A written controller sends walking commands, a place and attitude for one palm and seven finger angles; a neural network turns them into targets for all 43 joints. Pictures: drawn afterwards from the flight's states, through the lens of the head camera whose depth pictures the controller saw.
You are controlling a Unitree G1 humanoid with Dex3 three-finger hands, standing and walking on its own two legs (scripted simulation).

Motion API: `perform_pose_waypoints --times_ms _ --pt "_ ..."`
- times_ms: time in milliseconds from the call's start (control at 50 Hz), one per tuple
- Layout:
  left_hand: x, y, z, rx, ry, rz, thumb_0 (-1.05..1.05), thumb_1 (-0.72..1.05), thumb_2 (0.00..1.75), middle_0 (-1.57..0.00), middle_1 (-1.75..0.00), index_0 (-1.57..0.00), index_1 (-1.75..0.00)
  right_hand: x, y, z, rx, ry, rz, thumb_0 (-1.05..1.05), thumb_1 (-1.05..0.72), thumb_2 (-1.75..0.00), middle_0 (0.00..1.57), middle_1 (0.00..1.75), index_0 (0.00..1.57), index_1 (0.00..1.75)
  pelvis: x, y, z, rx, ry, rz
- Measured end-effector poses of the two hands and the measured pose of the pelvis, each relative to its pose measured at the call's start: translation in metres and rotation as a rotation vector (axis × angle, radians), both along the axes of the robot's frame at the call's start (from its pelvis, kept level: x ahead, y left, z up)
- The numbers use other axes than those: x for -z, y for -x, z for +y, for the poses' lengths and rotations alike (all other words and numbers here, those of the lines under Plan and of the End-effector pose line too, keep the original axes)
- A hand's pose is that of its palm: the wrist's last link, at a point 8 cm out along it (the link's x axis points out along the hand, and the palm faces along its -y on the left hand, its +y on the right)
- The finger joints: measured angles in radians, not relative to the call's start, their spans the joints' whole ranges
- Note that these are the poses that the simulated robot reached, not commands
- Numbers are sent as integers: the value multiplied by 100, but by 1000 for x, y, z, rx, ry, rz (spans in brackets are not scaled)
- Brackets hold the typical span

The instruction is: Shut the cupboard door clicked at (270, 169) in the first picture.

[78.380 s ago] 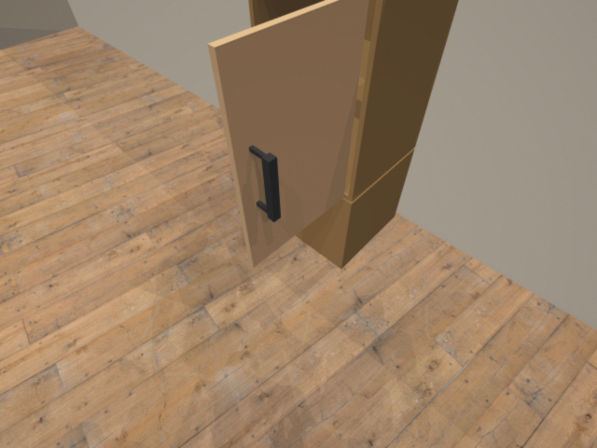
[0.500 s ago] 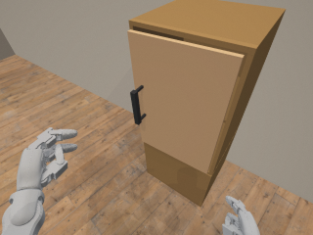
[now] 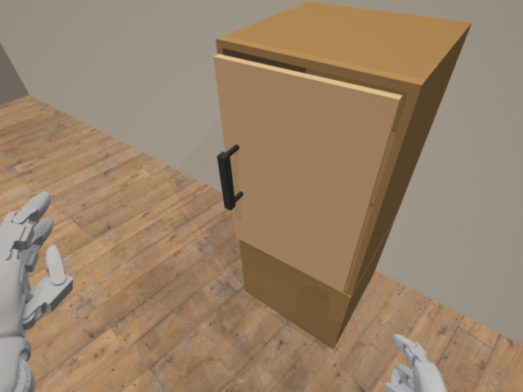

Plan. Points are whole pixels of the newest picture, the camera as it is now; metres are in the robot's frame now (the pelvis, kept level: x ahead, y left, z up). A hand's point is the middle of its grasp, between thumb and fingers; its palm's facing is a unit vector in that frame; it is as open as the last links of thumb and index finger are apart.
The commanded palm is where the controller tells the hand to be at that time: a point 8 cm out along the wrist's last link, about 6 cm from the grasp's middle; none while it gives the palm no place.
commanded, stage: draw the hand back to the body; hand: left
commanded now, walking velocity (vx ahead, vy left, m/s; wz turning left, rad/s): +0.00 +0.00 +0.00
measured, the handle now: (232, 178) +0.63 +0.16 -0.05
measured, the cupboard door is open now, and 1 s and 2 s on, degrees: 3 3 3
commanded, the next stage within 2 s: step back with the hand held close in 0.04 s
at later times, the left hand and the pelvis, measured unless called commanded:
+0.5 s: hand (67, 273) +0.20 +0.26 +0.16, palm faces +0.38 -0.79 -0.48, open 7.4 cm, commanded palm +0.14 +0.31 +0.17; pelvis -0.01 +0.01 -0.01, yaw -1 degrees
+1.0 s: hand out of the picture +0.11 +0.29 +0.16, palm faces +0.48 -0.76 -0.43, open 7.4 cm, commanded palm +0.05 +0.32 +0.17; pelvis -0.09 +0.02 -0.02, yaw +0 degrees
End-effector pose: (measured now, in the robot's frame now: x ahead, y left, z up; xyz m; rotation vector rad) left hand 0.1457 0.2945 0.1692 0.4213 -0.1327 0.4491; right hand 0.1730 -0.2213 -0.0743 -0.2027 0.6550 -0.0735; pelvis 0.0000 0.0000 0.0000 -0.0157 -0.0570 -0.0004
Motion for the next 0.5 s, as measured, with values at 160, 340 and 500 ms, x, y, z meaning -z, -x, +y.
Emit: perform_pose_waypoints --times_ms 160,340,500 --pt "-14 -4 -1 6 -52 -27 2 89 90 -21 -30 -21 -31 1 -1 -1 8 -29 -13 1 -90 -90 20 30 20 30 0 0 -4 9 -2 -3" --pt "-5 -9 3 12 -90 5 2 89 90 -21 -30 -21 -30 13 13 -18 60 3 73 1 -90 -90 20 30 20 30 3 2 -2 5 12 64" --pt "-7 -14 7 80 -139 15 2 89 90 -21 -30 -21 -30 13 33 -28 152 49 119 1 -90 -90 20 30 20 30 8 8 9 25 -7 80"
